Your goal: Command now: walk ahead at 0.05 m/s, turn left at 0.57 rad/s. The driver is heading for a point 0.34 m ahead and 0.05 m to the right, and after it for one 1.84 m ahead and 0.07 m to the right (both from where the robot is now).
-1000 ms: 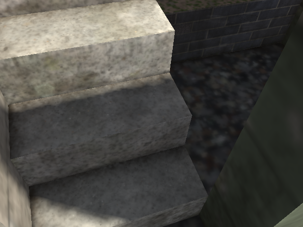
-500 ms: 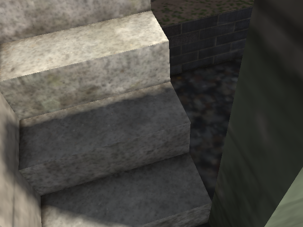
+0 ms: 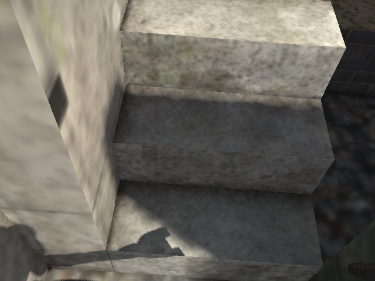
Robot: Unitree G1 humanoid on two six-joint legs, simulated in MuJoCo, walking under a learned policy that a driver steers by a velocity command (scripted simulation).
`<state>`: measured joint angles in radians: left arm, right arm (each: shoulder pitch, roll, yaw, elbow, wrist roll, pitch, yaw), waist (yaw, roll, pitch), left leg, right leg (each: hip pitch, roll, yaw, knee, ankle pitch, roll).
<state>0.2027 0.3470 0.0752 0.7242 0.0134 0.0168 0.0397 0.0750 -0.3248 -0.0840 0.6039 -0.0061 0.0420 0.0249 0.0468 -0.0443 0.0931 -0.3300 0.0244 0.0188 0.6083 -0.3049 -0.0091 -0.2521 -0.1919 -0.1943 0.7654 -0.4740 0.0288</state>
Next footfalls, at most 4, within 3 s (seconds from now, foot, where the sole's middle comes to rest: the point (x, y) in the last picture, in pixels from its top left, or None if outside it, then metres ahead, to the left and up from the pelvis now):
0.40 right None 0.11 -0.16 -0.76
0.94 left None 0.17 0.06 -0.76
1.30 right None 0.24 -0.13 -0.76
1.60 left None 0.21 0.07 -0.76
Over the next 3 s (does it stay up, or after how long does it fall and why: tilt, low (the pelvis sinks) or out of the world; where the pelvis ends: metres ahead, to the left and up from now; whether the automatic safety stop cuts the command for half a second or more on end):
stays up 0.05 -0.06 0.01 its command is cut before an obstacle after 2.0 s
